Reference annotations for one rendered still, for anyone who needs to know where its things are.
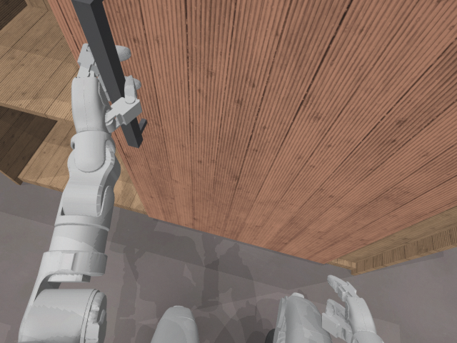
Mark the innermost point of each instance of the right robot thigh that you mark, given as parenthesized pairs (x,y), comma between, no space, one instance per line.
(301,321)

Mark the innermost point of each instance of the left robot upper arm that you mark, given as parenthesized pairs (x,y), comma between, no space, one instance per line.
(67,316)

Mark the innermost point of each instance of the left robot thigh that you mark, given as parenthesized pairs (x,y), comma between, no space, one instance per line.
(177,325)

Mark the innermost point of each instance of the left robot hand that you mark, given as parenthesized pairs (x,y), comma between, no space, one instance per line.
(90,100)

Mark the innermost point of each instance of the right robot hand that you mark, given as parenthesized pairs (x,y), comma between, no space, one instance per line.
(355,317)

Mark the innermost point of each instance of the wardrobe door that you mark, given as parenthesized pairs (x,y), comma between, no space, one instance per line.
(308,127)
(428,227)

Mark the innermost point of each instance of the left robot forearm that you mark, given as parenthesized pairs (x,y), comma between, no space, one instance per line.
(76,252)

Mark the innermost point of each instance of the robot thigh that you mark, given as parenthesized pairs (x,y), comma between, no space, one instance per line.
(301,321)
(177,325)

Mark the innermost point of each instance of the handle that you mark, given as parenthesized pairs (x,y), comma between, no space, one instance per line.
(93,20)

